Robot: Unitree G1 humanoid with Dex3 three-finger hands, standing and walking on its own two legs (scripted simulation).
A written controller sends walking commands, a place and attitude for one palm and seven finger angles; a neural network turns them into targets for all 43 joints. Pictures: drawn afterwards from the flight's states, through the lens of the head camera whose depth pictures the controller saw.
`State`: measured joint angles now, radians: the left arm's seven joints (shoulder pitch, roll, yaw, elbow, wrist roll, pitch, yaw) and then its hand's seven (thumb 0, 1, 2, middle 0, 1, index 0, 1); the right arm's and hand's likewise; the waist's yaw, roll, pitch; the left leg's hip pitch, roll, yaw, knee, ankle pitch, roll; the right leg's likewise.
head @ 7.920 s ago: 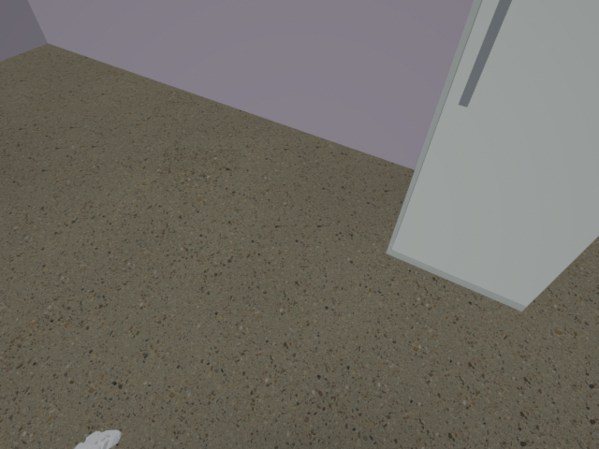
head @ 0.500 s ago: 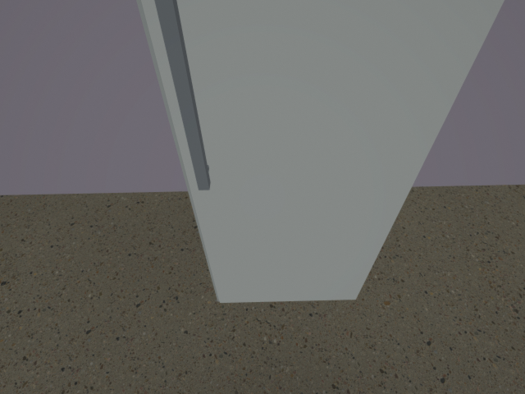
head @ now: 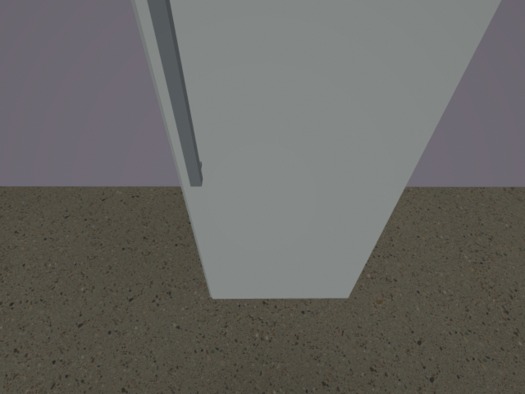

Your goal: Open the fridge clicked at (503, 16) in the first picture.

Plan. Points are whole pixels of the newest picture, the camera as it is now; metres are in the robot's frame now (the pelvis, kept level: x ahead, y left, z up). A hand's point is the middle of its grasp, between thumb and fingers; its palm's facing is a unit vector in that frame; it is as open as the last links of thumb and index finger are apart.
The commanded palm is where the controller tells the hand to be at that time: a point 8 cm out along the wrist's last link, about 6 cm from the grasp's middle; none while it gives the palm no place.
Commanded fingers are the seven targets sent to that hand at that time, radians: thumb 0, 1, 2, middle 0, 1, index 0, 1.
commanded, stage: look again from close up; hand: left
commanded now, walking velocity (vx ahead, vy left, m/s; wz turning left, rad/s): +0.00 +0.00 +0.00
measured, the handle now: (182, 98) +0.52 +0.17 +0.19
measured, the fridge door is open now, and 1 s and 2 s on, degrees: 0 0 0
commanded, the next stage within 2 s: raise the hand to about handle height in 0.14 s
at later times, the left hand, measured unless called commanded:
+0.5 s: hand (141, 313) +0.21 +0.19 +0.04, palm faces +0.16 -0.99 -0.01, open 7.8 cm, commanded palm +0.11 +0.25 -0.03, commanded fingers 0.00 0.57 0.76 -0.22 -0.51 -0.22 -0.51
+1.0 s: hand (122, 324) +0.20 +0.21 +0.03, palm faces -0.04 -1.00 -0.05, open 10.6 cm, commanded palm +0.15 +0.28 +0.05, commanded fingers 0.00 -0.01 0.51 -0.27 -0.88 -0.27 -0.88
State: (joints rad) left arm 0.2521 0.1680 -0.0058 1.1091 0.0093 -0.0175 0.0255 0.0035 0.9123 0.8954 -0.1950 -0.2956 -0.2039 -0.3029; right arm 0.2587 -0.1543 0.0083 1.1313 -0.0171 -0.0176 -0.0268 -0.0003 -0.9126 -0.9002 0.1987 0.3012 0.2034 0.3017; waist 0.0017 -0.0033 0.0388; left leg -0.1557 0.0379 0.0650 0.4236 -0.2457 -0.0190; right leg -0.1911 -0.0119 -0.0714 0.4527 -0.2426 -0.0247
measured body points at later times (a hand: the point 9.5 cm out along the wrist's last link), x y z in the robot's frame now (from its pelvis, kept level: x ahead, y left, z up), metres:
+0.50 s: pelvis -0.01 +0.01 -0.02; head -0.02 -0.01 +0.43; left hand +0.20 +0.24 +0.04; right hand +0.15 -0.25 -0.10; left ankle -0.01 +0.13 -0.74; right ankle +0.00 -0.10 -0.74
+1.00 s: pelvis -0.02 +0.01 -0.04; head +0.00 +0.01 +0.41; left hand +0.20 +0.26 +0.04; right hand +0.16 -0.18 -0.13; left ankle -0.01 +0.13 -0.74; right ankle +0.00 -0.10 -0.74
